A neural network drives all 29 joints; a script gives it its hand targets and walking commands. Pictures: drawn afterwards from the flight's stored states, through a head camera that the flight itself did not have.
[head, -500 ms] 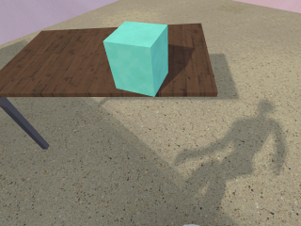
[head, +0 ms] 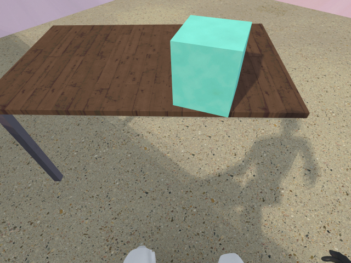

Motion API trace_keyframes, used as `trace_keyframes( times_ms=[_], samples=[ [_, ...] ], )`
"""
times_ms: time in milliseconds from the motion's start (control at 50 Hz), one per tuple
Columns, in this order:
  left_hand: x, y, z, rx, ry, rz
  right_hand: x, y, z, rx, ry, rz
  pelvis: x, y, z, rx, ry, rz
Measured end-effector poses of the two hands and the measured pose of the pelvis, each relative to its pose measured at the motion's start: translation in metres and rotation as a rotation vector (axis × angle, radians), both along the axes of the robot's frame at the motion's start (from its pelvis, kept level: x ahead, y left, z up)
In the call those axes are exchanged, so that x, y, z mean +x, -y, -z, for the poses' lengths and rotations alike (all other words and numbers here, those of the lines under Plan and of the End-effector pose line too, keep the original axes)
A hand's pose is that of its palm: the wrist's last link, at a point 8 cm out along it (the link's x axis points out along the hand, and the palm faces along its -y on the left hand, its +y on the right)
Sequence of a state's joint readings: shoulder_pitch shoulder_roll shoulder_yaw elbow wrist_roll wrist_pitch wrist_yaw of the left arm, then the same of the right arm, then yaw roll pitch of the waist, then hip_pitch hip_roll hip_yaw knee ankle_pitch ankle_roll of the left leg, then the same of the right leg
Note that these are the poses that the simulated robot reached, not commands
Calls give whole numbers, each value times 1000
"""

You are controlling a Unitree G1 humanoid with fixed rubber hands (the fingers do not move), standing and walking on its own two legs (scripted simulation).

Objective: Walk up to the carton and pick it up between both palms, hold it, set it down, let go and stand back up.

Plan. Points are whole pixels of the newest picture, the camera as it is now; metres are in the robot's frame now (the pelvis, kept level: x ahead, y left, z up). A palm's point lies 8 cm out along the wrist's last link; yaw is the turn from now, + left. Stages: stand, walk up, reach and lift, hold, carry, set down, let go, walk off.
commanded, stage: walk up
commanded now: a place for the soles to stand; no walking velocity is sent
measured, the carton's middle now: (209, 66) +0.72 -0.13 +0.05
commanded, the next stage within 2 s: none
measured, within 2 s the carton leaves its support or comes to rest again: neither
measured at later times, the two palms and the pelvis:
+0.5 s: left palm (37, 247) +0.20 +0.34 -0.06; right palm out of the picture +0.05 -0.29 -0.06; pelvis +0.04 +0.04 +0.03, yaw -8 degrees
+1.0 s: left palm (41, 250) +0.19 +0.32 -0.05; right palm out of the picture +0.05 -0.29 -0.05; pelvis +0.03 +0.03 +0.05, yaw -11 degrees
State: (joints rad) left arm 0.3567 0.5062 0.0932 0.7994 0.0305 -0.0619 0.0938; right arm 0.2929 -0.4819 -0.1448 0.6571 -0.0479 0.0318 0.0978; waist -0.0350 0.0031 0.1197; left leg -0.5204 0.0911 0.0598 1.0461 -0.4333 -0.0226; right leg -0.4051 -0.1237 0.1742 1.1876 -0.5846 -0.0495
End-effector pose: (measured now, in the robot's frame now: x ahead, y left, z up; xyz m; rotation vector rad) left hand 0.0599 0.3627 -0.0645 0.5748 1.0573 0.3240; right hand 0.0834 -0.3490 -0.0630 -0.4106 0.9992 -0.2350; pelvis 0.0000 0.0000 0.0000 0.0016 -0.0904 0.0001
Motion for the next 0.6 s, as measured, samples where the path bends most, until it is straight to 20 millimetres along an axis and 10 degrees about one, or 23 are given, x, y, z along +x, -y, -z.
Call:
trace_keyframes(
  times_ms=[160,300,460,600],
  samples=[
    [77,-1,-5,-139,24,98,-51,-66,-8,55,-111,132,26,-38,-28,13,-10,48],
    [116,-1,-11,-188,-11,136,-69,-82,-12,27,-189,167,39,-55,-39,11,-24,97],
    [140,16,-1,-208,-20,153,-42,-65,-8,7,-157,180,44,-44,-33,-18,-45,154],
    [122,29,4,-202,-20,158,7,-55,-3,29,-25,180,46,-37,-28,-17,-39,187]
  ],
)
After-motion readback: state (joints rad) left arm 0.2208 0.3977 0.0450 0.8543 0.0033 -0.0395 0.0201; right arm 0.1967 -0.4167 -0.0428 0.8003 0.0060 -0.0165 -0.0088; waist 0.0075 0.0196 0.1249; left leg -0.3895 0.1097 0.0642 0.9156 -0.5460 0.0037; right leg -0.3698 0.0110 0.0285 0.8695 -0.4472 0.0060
